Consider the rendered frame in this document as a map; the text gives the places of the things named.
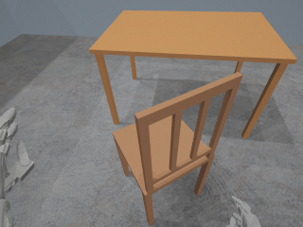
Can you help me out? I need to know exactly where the left robot hand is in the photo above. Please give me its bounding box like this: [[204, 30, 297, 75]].
[[0, 107, 34, 200]]

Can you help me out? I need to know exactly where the chair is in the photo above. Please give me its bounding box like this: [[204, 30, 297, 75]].
[[112, 72, 243, 226]]

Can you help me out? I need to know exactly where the right robot hand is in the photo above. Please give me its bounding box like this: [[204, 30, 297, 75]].
[[226, 196, 261, 227]]

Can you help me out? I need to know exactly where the left robot forearm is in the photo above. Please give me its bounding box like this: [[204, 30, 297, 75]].
[[0, 199, 14, 227]]

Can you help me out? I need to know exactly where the table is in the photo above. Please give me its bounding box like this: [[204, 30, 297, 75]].
[[89, 10, 297, 139]]

